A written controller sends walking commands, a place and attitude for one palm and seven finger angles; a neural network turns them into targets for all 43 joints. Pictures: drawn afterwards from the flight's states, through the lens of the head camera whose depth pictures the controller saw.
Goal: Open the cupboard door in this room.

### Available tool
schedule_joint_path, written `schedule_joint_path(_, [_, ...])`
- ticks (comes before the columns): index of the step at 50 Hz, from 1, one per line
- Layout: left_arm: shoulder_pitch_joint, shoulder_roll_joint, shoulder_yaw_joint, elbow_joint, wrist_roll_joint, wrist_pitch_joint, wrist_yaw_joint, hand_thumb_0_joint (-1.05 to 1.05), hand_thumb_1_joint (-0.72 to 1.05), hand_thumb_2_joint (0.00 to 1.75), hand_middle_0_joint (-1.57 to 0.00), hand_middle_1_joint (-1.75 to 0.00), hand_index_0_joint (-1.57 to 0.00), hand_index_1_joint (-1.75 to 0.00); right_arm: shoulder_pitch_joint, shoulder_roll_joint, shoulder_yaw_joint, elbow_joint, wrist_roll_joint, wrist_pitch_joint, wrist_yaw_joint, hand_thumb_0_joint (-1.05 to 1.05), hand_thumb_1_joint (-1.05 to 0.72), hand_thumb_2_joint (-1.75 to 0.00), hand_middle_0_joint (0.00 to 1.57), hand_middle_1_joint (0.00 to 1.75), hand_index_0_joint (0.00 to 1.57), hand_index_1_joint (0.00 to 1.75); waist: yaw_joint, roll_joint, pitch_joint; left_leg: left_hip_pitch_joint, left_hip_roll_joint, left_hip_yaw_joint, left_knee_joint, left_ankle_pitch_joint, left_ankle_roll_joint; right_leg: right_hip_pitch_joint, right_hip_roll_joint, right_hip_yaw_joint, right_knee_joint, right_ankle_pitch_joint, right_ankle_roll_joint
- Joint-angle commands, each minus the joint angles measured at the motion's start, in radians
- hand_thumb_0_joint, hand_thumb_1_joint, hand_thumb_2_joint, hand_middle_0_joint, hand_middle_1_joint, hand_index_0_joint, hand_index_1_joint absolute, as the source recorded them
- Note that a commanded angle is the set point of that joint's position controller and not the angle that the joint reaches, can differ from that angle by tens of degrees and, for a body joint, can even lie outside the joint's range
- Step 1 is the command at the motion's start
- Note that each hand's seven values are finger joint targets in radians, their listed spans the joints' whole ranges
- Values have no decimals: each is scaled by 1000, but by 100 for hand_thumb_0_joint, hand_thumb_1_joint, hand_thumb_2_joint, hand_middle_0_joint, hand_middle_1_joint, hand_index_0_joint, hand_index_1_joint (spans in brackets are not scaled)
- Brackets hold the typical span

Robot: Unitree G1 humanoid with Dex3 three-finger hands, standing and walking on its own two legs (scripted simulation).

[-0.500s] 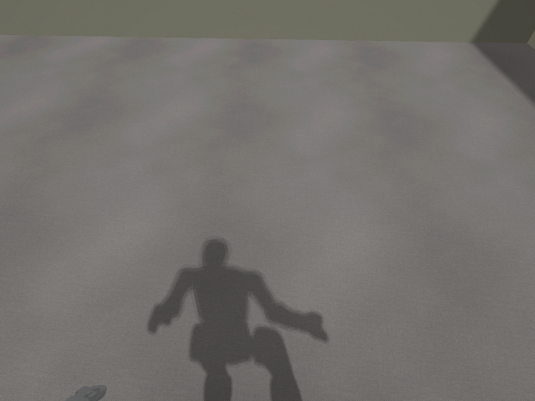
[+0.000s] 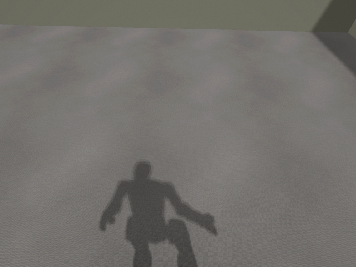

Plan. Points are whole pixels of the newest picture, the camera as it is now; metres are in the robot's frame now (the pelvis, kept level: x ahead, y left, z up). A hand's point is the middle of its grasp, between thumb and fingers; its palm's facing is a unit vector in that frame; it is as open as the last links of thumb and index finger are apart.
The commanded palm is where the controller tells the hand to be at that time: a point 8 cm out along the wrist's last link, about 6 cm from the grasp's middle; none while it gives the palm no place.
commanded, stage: stand and wait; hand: left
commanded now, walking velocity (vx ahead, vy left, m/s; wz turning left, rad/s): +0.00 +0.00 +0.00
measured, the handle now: out of the picture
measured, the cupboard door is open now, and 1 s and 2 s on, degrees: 0 0 0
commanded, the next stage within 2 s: turn or walk to find it in 0.40 s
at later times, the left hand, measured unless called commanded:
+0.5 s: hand out of the picture +0.07 +0.24 -0.15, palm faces -0.02 -0.94 -0.34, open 7.4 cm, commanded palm none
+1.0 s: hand out of the picture +0.01 +0.21 -0.17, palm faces +0.19 -0.95 -0.26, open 7.4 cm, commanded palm none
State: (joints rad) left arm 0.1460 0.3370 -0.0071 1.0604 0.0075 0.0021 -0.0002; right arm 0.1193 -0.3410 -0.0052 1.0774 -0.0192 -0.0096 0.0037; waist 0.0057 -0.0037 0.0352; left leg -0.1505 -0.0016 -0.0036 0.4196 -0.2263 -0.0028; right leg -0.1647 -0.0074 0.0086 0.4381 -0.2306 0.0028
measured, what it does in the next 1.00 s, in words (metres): lifts its right foot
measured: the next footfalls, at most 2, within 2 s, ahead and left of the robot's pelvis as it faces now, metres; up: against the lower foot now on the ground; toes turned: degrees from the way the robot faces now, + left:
right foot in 1.08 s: +0.00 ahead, -0.13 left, +0.00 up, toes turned +13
left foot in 1.48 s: -0.10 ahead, +0.11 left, +0.00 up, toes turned +29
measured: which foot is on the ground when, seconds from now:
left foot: down 0.00-1.00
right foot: down 0.00-0.80, up 0.82-1.00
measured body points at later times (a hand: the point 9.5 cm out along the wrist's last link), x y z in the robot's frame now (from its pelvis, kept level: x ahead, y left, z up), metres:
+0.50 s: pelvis -0.01 +0.00 +0.00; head -0.01 -0.01 +0.45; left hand +0.07 +0.29 -0.13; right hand +0.06 -0.30 -0.13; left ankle +0.00 +0.12 -0.74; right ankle +0.01 -0.12 -0.74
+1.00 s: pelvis -0.04 +0.00 -0.01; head +0.00 +0.00 +0.44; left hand +0.00 +0.26 -0.15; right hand +0.04 -0.23 -0.16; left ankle +0.00 +0.12 -0.74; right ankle -0.04 -0.13 -0.71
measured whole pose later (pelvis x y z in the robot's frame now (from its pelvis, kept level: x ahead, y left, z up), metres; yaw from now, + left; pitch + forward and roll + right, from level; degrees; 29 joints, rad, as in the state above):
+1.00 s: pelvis -0.04 +0.00 -0.01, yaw +10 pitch +1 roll -1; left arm 0.18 0.22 0.04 0.93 0.00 0.05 0.03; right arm 0.24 -0.18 -0.03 0.96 -0.03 0.03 0.00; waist -0.02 0.02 0.07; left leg -0.36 -0.07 -0.17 0.52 -0.18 0.01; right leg -0.37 0.01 -0.01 0.85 -0.49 0.03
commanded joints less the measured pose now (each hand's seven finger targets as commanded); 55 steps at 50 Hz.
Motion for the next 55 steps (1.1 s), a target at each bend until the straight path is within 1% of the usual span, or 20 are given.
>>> schedule_joint_path(1, [-63, 213, 44, -59, 3, -28, 10, 0, 90, 90, -20, -30, -20, -30, -67, -202, -39, -57, 8, -24, -16, 0, -90, -90, 20, 30, 20, 30, -8, -4, -62, 5, 110, -83, -81, 95, 35, -3, -117, 103, -103, 85, -36])
schedule_joint_path(22, [-66, 219, 46, -46, 4, -27, 9, 0, 90, 90, -20, -30, -20, -30, -41, -210, -37, -30, 7, -22, -11, 0, -90, -90, 20, 30, 20, 30, -5, -6, -43, -31, 110, -101, -91, 78, 32, -9, -117, 104, -119, 18, -33])
schedule_joint_path(25, [-37, 167, 43, -51, 4, -11, 15, 0, 90, 90, -20, -30, -20, -30, -18, -153, -28, -39, 5, -9, -8, 0, -90, -90, 20, 30, 20, 30, -2, -5, -47, -70, 106, -108, -53, 114, 28, -5, -127, 78, -77, 37, -22])
schedule_joint_path(28, [9, 107, 35, -60, 4, 10, 24, 0, 90, 90, -20, -30, -20, -30, 20, -82, -18, -54, 2, 9, -6, 0, -90, -90, 20, 30, 20, 30, 1, -15, -51, -125, 93, -108, -3, 129, 19, -8, -146, 67, -43, 51, -12])
schedule_joint_path(33, [32, 123, 53, -114, 8, 20, 31, 0, 90, 90, -20, -30, -20, -30, 54, -67, -36, -99, 4, 30, -4, 0, -90, -90, 20, 30, 20, 30, -1, -76, -65, -167, 54, -87, 139, 110, 14, -54, -220, 83, -26, 59, -51])
schedule_joint_path(36, [15, 123, 61, -156, 13, 24, 34, 0, 90, 90, -20, -30, -20, -30, 91, -51, -50, -122, 4, 38, -3, 0, -90, -90, 20, 30, 20, 30, -22, -98, -56, -158, 45, -82, 201, 40, 18, -135, -253, 77, -17, -14, -73])
schedule_joint_path(37, [3, 115, 63, -168, 14, 26, 35, 0, 90, 90, -20, -30, -20, -30, 105, -49, -53, -127, 2, 39, -1, 0, -90, -90, 20, 30, 20, 30, -31, -78, -47, -154, 54, -98, 182, 29, 23, -168, -241, 55, 7, -57, -65])
schedule_joint_path(38, [-9, 100, 63, -182, 15, 28, 34, 0, 90, 90, -20, -30, -20, -30, 122, -52, -56, -133, 0, 37, 1, 0, -90, -90, 20, 30, 20, 30, -38, -29, -43, -163, 74, -150, 130, 44, 37, -180, -201, 11, 64, -97, -43])
schedule_joint_path(39, [-10, 71, 64, -189, 12, 31, 34, 0, 90, 90, -20, -30, -20, -30, 127, -72, -60, -140, -5, 33, 1, 0, -90, -90, 20, 30, 20, 30, -41, 84, -27, -184, 123, -270, 34, 41, 68, -206, -124, -46, 172, -156, -5])
schedule_joint_path(40, [-13, 43, 61, -203, 9, 30, 33, 0, 90, 90, -20, -30, -20, -30, 143, -110, -69, -151, -8, 26, -1, 0, -90, -90, 20, 30, 20, 30, -47, 227, -21, -187, 216, -458, -94, 76, 129, -227, -24, -98, 339, -198, 31])
schedule_joint_path(41, [-7, 32, 62, -211, 8, 29, 37, 0, 90, 90, -20, -30, -20, -30, 155, -118, -77, -158, -4, 21, -10, 0, -90, -90, 20, 30, 20, 30, -47, 264, -41, -140, 261, -559, -151, 163, 190, -276, -9, -43, 489, -313, 30])
schedule_joint_path(42, [2, 31, 66, -207, 8, 27, 38, 0, 90, 90, -20, -30, -20, -30, 151, -117, -80, -158, -2, 21, -18, 0, -90, -90, 20, 30, 20, 30, -36, 215, -53, -106, 263, -556, -131, 217, 217, -305, -22, 6, 568, -322, 25])
schedule_joint_path(43, [23, 19, 68, -201, 7, 23, 36, 0, 90, 90, -20, -30, -20, -30, 136, -103, -81, -164, -2, 20, -23, 0, -90, -90, 20, 30, 20, 30, -23, 187, -82, -62, 244, -510, -94, 269, 220, -323, -27, 25, 585, -304, 26])
schedule_joint_path(45, [29, -9, 65, -197, 2, 17, 32, 0, 90, 90, -20, -30, -20, -30, 134, -89, -84, -172, -4, 20, -29, 0, -90, -90, 20, 30, 20, 30, -25, 145, -121, -14, 216, -453, -44, 362, 214, -309, -20, 14, 524, -291, 36])
schedule_joint_path(47, [37, -32, 63, -200, -4, 17, 32, 0, 90, 90, -20, -30, -20, -30, 145, -83, -89, -172, -6, 26, -31, 0, -90, -90, 20, 30, 20, 30, -32, 150, -130, -12, 197, -453, -37, 375, 208, -257, -4, 6, 430, -286, 39])
schedule_joint_path(50, [83, -38, 66, -196, -6, 18, 32, 0, 90, 90, -20, -30, -20, -30, 140, -77, -97, -179, -7, 36, -25, 0, -90, -90, 20, 30, 20, 30, -20, 158, -126, -54, 154, -447, -33, 319, 175, -147, 26, -13, 248, -221, 37])
schedule_joint_path(52, [147, -26, 73, -182, -6, 14, 35, 0, 90, 90, -20, -30, -20, -30, 119, -68, -99, -194, 0, 42, -18, 0, -90, -90, 20, 30, 20, 30, 7, 137, -132, -150, 102, -418, -2, 194, 120, 16, 25, -27, 28, -82, 34])
schedule_joint_path(53, [180, 13, 85, -176, 1, 9, 40, 0, 90, 90, -20, -30, -20, -30, 109, -32, -98, -204, 8, 45, -12, 0, -90, -90, 20, 30, 20, 30, 22, 60, -119, -302, 52, -356, 71, 34, 69, 153, -61, 39, -74, -55, 9])
schedule_joint_path(54, [189, 101, 104, -183, 19, 4, 46, 0, 90, 90, -20, -30, -20, -30, 109, 24, -90, -231, 10, 46, -8, 0, -90, -90, 20, 30, 20, 30, 29, -204, -82, -491, -73, -160, 303, -191, -7, 200, -318, 316, -183, -158, -83])
schedule_joint_path(55, [138, 133, 102, -215, 17, 7, 46, 0, 90, 90, -20, -30, -20, -30, 69, 9, -99, -246, -3, 48, -8, 0, -90, -90, 20, 30, 20, 30, 38, -223, -25, -482, -78, -88, 524, -304, -28, 25, -473, 393, -216, -59, -166])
